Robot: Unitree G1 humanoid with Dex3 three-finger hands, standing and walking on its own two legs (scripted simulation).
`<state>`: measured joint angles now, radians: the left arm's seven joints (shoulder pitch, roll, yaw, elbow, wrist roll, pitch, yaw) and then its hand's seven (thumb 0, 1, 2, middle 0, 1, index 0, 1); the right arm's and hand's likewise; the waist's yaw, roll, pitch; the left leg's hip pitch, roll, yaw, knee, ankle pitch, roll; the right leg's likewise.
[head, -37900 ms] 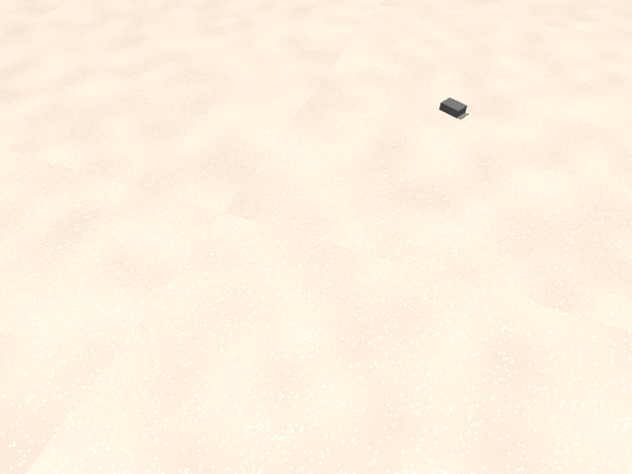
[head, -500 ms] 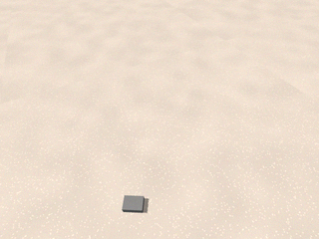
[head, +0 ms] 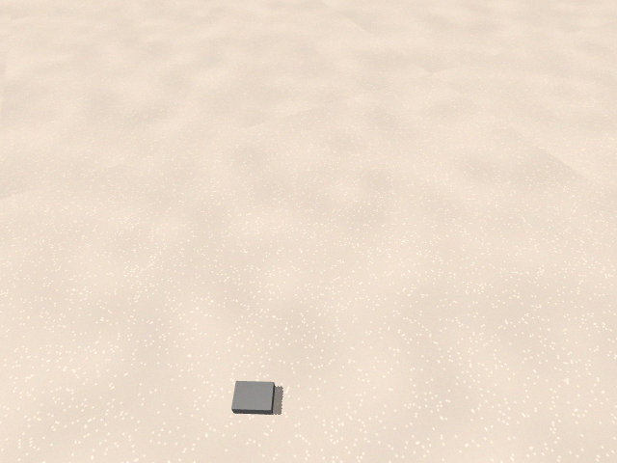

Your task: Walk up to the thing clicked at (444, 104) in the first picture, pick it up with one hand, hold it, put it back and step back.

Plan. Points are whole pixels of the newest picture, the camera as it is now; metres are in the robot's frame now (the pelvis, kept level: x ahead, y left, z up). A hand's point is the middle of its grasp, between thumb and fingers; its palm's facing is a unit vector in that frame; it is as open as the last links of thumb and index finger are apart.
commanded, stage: stand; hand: left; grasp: from above
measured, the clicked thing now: (254, 397) +0.44 +0.23 -0.76
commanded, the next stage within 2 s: step back in 0.72 s
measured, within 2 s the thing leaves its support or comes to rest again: neither
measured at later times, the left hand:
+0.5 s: hand out of the picture +0.08 +0.24 -0.16, palm faces +0.00 -0.94 -0.34, open 7.3 cm
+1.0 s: hand out of the picture +0.09 +0.29 -0.18, palm faces -0.04 -0.93 -0.38, open 7.3 cm
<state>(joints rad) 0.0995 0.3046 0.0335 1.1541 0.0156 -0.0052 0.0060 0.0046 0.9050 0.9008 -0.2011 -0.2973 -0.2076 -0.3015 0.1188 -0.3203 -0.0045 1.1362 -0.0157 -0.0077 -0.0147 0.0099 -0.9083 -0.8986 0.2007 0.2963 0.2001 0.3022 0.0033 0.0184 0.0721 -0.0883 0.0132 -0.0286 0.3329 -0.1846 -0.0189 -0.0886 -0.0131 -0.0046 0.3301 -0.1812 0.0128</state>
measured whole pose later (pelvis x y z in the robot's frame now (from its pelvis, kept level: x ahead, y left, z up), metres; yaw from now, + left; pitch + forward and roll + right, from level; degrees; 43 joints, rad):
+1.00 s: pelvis -0.04 +0.03 -0.02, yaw -1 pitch -1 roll -1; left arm 0.04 0.39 0.06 0.95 0.02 0.04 0.01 0.01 0.90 0.90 -0.20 -0.30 -0.21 -0.30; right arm 0.12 -0.40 -0.05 0.98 -0.01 0.03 0.00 0.01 -0.91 -0.90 0.20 0.30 0.20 0.30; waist -0.02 -0.02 0.16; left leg -0.25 -0.02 -0.02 0.62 -0.32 0.03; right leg -0.33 -0.03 0.02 0.59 -0.25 0.03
